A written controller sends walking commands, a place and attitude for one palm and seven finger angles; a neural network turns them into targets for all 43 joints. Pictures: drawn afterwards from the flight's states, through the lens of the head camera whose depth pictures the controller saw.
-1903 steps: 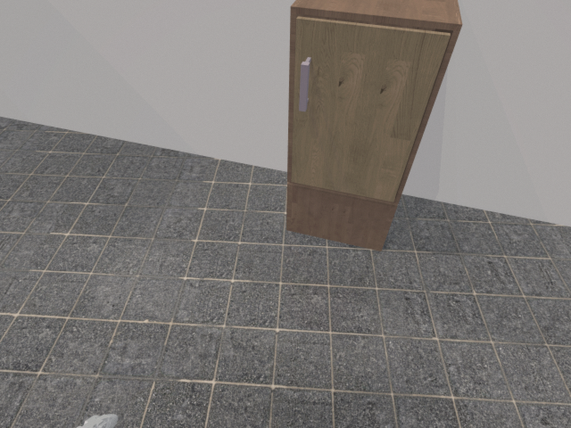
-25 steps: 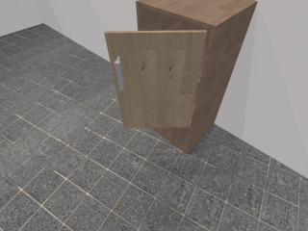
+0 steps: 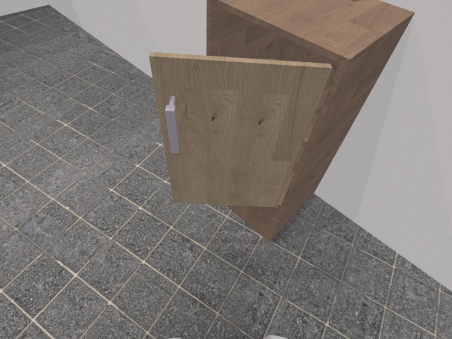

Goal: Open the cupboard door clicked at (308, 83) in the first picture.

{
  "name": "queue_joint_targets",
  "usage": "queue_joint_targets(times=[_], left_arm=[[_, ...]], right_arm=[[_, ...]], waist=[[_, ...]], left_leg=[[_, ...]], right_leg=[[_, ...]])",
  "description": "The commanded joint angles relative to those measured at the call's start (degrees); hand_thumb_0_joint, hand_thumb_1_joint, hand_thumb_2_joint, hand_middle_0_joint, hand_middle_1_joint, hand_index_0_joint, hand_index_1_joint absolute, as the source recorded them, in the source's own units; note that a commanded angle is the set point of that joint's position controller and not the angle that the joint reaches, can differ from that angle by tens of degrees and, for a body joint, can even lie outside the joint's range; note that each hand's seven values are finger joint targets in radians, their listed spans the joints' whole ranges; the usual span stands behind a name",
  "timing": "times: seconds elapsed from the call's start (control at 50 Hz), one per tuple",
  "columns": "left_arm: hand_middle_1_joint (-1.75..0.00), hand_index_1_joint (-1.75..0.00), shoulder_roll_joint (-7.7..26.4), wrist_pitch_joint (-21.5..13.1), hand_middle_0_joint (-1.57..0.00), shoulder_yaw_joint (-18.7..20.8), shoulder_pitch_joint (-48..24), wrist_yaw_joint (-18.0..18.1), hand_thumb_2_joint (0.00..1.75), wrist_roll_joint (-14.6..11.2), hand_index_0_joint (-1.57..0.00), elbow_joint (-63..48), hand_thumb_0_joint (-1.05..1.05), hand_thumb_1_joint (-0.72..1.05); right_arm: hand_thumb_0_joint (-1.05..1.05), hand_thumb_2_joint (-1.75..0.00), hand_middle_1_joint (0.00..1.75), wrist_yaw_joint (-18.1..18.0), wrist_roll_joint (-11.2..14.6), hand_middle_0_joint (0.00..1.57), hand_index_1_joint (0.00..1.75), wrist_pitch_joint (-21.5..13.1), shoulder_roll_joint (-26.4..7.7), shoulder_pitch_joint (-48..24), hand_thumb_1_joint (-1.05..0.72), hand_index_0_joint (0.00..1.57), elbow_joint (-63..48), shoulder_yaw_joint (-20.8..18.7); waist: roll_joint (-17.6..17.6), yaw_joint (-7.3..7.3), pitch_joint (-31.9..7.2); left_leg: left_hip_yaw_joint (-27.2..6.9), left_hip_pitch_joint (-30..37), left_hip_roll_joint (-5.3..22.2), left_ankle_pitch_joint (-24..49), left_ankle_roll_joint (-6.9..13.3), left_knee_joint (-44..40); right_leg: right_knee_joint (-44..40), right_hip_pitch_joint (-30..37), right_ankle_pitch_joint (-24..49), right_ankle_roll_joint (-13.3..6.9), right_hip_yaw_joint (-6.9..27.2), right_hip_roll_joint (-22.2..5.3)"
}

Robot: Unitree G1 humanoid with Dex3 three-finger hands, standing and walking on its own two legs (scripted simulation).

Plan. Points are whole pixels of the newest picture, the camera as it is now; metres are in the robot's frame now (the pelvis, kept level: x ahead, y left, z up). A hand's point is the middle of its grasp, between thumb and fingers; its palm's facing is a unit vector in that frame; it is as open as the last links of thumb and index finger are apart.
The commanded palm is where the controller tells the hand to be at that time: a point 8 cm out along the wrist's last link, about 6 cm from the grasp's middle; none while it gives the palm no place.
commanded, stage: shuffle to correct the standing spot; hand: left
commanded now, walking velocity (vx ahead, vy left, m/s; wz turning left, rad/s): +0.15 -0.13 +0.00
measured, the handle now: (174, 125) +0.59 +0.18 -0.01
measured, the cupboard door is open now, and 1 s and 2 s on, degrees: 43 43 43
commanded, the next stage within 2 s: come to a stop and stand still in 0.12 s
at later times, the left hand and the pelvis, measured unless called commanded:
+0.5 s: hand out of the picture +0.13 +0.12 -0.16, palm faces +0.07 -0.98 -0.21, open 7.2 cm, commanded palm none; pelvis +0.10 -0.06 +0.01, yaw +1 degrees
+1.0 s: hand out of the picture +0.09 +0.21 -0.18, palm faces +0.05 -0.99 -0.16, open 7.4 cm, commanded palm none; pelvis +0.06 +0.02 +0.02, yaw -1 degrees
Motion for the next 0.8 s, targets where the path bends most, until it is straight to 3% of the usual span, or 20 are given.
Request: queue_joint_targets(times=[0.0, 0.04, 0.12, 0.16, 0.18, 0.2, 0.22, 0.24, 0.28, 0.32, 0.36, 0.44, 0.54, 0.58, 0.62, 0.64, 0.66, 0.68, 0.72, 0.78], left_arm=[[-0.30, -0.30, 0.16, 0.55, -0.20, 0.28, 5.81, -0.30, 0.90, 0.19, -0.20, -2.69, 0.00, 0.90], [-0.30, -0.30, 0.18, 0.61, -0.20, 0.47, 2.59, -0.43, 0.90, 0.29, -0.20, -4.60, 0.00, 0.90], [-0.30, -0.30, 2.05, 0.22, -0.20, 0.66, -1.45, -0.76, 0.90, 0.44, -0.20, -6.43, 0.00, 0.90], [-0.30, -0.30, 3.80, -0.02, -0.20, 1.10, 1.53, -0.86, 0.90, 0.42, -0.20, -5.54, 0.00, 0.90], [-0.30, -0.30, 5.56, -0.31, -0.20, 1.43, 4.22, -0.59, 0.90, 0.50, -0.20, -4.73, 0.00, 0.90], [-0.30, -0.30, 9.63, -0.81, -0.20, 2.07, 6.54, -0.01, 0.90, 0.84, -0.20, -3.99, 0.00, 0.90], [-0.30, -0.30, 13.20, -0.77, -0.20, 2.42, 7.63, 0.77, 0.90, 0.36, -0.20, -3.96, 0.00, 0.90], [-0.30, -0.30, 11.36, -0.79, -0.20, 1.84, 6.04, 1.20, 0.90, -0.05, -0.20, -4.65, 0.00, 0.90], [-0.30, -0.30, 8.06, -1.81, -0.20, 0.65, -1.63, 1.58, 0.90, -0.20, -0.20, -5.51, 0.00, 0.90], [-0.30, -0.30, 7.60, -2.03, -0.20, 0.24, -3.82, 1.96, 0.90, -0.03, -0.20, -6.31, 0.00, 0.90], [-0.30, -0.30, 9.58, -1.62, -0.20, 0.69, -2.29, 2.41, 0.90, 0.01, -0.20, -6.12, 0.00, 0.90], [-0.30, -0.30, 11.15, -0.27, -0.20, 2.10, 0.51, 3.00, 0.90, -0.02, -0.20, -5.43, 0.00, 0.90], [-0.30, -0.30, 11.36, 0.77, -0.20, 2.76, -1.61, 3.29, 0.90, 0.48, -0.20, -7.04, 0.00, 0.90], [-0.30, -0.30, 11.56, 1.07, -0.20, 2.77, -3.38, 3.08, 0.90, 0.46, -0.20, -7.62, 0.00, 0.90], [-0.30, -0.30, 10.97, 1.46, -0.20, 2.55, -5.07, 2.79, 0.90, -0.04, -0.20, -8.09, 0.00, 0.90], [-0.30, -0.30, 8.52, 1.83, -0.20, 2.02, -3.09, 2.61, 0.90, -0.27, -0.20, -8.62, 0.00, 0.90], [-0.30, -0.30, 5.50, 2.12, -0.20, 1.20, -1.58, 2.72, 0.90, -0.74, -0.20, -9.03, 0.00, 0.90], [-0.30, -0.30, 6.22, 2.55, -0.20, 1.10, -1.89, 3.18, 0.90, -0.57, -0.20, -9.06, 0.00, 0.90], [-0.30, -0.30, 6.15, 3.27, -0.20, 1.40, -1.81, 3.01, 0.90, -0.07, -0.20, -7.86, 0.00, 0.90], [-0.30, -0.30, 6.45, 2.96, -0.20, 1.52, -0.32, 2.39, 0.90, 0.09, -0.20, -6.46, 0.00, 0.90]], right_arm=[[0.00, -0.90, 0.30, 0.03, -0.43, 0.20, 0.30, 0.39, -7.91, 6.40, -0.90, 0.20, 0.24, -1.37], [0.00, -0.90, 0.30, 0.10, -0.90, 0.20, 0.30, 0.74, -8.69, 7.11, -0.90, 0.20, -0.08, -2.15], [0.00, -0.90, 0.30, 0.40, -1.03, 0.20, 0.30, 1.96, -10.42, 7.16, -0.90, 0.20, -0.08, -2.93], [0.00, -0.90, 0.30, 0.53, -0.94, 0.20, 0.30, 2.61, -10.84, 6.67, -0.90, 0.20, 0.04, -3.07], [0.00, -0.90, 0.30, 0.72, -0.78, 0.20, 0.30, 2.81, -9.62, 6.66, -0.90, 0.20, 0.17, -2.83], [0.00, -0.90, 0.30, 0.87, -0.33, 0.20, 0.30, 2.96, -6.11, 7.02, -0.90, 0.20, -0.59, -2.05], [0.00, -0.90, 0.30, 1.01, -0.18, 0.20, 0.30, 3.57, -3.65, 4.54, -0.90, 0.20, -2.59, -1.07], [0.00, -0.90, 0.30, 0.81, -0.27, 0.20, 0.30, 3.87, -4.85, 3.01, -0.90, 0.20, -2.77, -1.03], [0.00, -0.90, 0.30, 0.63, -0.02, 0.20, 0.30, 4.20, -3.98, 7.01, -0.90, 0.20, 0.67, -0.52], [0.00, -0.90, 0.30, 0.40, 0.53, 0.20, 0.30, 4.45, -2.71, 9.74, -0.90, 0.20, 2.68, -0.15], [0.00, -0.90, 0.30, 0.24, 0.99, 0.20, 0.30, 5.04, -2.78, 9.07, -0.90, 0.20, 2.60, -0.17], [0.00, -0.90, 0.30, 0.08, 0.46, 0.20, 0.30, 6.23, -4.86, 4.58, -0.90, 0.20, 0.21, -1.11], [0.00, -0.90, 0.30, 0.28, 0.72, 0.20, 0.30, 6.54, -5.53, 1.56, -0.90, 0.20, -2.43, -1.77], [0.00, -0.90, 0.30, 0.36, 0.81, 0.20, 0.30, 6.41, -5.19, 2.85, -0.90, 0.20, -2.46, -1.93], [0.00, -0.90, 0.30, 0.45, 0.62, 0.20, 0.30, 5.78, -5.63, 6.30, -0.90, 0.20, -1.29, -2.14], [0.00, -0.90, 0.30, 0.33, 0.12, 0.20, 0.30, 5.07, -9.03, 6.98, -0.90, 0.20, -1.59, -2.48], [0.00, -0.90, 0.30, 0.15, -0.02, 0.20, 0.30, 4.64, -12.73, 6.91, -0.90, 0.20, -2.79, -2.96], [0.00, -0.90, 0.30, -0.09, -0.08, 0.20, 0.30, 5.04, -13.47, 5.84, -0.90, 0.20, -3.33, -2.83], [0.00, -0.90, 0.30, -0.92, -0.14, 0.20, 0.30, 4.41, -10.23, 1.25, -0.90, 0.20, -4.59, -1.74], [0.00, -0.90, 0.30, -1.25, -0.01, 0.20, 0.30, 3.68, -8.75, 1.20, -0.90, 0.20, -4.83, -0.88]], waist=[[9.30, -0.16, -1.44], [6.96, -0.82, -0.92], [10.14, -1.79, -0.66], [7.40, 0.08, -3.39], [2.77, 1.48, -4.09], [-9.34, 2.53, -4.67], [-18.41, 3.40, -2.81], [-10.02, 3.06, -1.55], [-6.81, -1.16, -1.55], [-1.78, -2.16, -3.36], [-1.63, -1.08, -5.29], [-3.51, 1.36, -4.73], [-6.42, 1.11, -5.11], [-6.82, -0.30, -5.80], [-4.42, -2.47, -6.75], [5.43, -2.03, -8.89], [18.33, -2.05, -9.82], [16.38, -2.59, -9.56], [12.27, -0.69, -4.51], [6.62, -0.42, -4.87]], left_leg=[[-11.39, -0.82, 15.01, 5.00, 5.93, -19.34], [-11.33, -0.82, 15.18, 2.21, 6.27, -20.04], [-12.90, -0.46, 14.81, -5.87, 5.73, -17.74], [-11.38, -1.69, 12.77, -9.46, 3.04, -11.58], [-8.96, -5.35, 9.76, -12.46, 0.94, -5.27], [-2.17, -13.53, 3.73, -17.74, -1.77, 6.98], [-1.62, -18.54, 0.52, -23.61, -2.84, 18.80], [-6.94, -16.66, 1.94, -20.83, -2.59, 23.87], [-8.51, -10.68, 3.21, -14.79, -3.75, 24.31], [-7.92, -6.32, 2.24, -13.03, -4.67, 19.52], [-6.76, -5.46, 0.65, -12.15, -5.38, 15.39], [-7.58, -9.15, -1.24, -12.76, -5.81, 18.15], [-9.65, -7.30, -1.26, -12.88, -5.43, 15.04], [-8.68, -1.47, -1.64, -7.43, -5.23, 7.09], [-7.08, 9.45, -1.01, 7.55, -4.64, -5.82], [-14.50, 15.80, 6.92, 24.01, -1.72, -7.71], [-26.20, 14.96, 18.58, 44.63, 5.60, -10.49], [-24.14, 8.92, 19.88, 42.88, 10.15, -10.69], [-22.80, 3.13, 16.77, 30.50, 9.44, -13.68], [-20.52, 7.36, 13.77, 26.84, 7.73, -14.40]], right_leg=[[-9.88, -0.07, 3.16, 1.13, 1.00, -3.12], [-17.27, 0.72, 3.46, 1.30, 0.11, -3.03], [-29.91, 5.48, 3.54, 1.11, -2.39, -0.93], [-38.58, 13.65, 7.73, 1.03, -4.11, 0.97], [-43.20, 19.35, 7.54, 0.38, -1.91, 0.12], [-49.71, 24.77, 2.40, -2.71, 9.57, -9.44], [-56.40, 22.77, 1.84, -7.62, 21.03, -18.28], [-56.49, 18.22, 7.68, -10.00, 20.04, -19.12], [-52.66, 14.70, 28.61, -8.38, 12.52, -14.96], [-47.97, 15.66, 48.16, -8.32, 6.36, -13.16], [-44.85, 19.45, 57.60, -8.79, 5.39, -13.64], [-43.69, 23.54, 62.65, -11.06, 8.79, -16.52], [-42.65, 22.08, 57.05, -11.36, 8.63, -16.68], [-40.99, 18.62, 50.20, -9.55, 7.54, -15.03], [-36.41, 12.98, 37.50, -5.18, 4.58, -10.74], [-30.81, 7.30, 20.56, -1.32, 0.97, -5.17], [-21.27, 2.78, -9.02, 1.98, -1.34, 0.65], [-11.34, 5.10, -15.36, 1.36, 3.45, 1.84], [-4.06, 2.33, -10.80, 1.19, 7.02, 1.73], [-1.78, -1.00, -2.09, 2.46, 8.08, 2.01]])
